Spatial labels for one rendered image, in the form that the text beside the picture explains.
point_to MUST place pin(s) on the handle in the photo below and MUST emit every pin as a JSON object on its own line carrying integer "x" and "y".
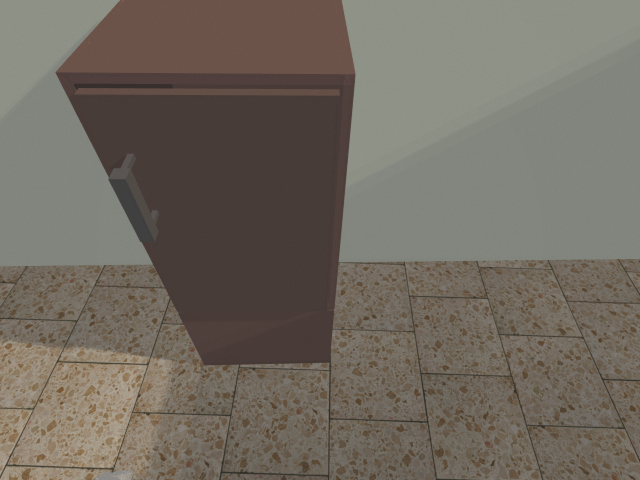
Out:
{"x": 128, "y": 192}

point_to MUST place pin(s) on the cupboard door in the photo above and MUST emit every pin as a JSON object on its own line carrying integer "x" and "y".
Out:
{"x": 243, "y": 180}

